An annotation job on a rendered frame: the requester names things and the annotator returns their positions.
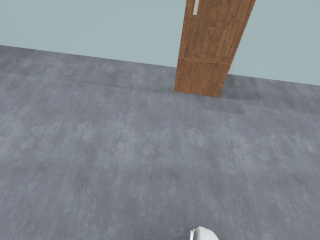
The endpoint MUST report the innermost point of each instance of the robot right thigh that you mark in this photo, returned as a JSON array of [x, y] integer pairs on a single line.
[[202, 234]]

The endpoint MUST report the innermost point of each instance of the cupboard door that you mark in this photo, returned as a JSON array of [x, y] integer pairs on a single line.
[[213, 33]]

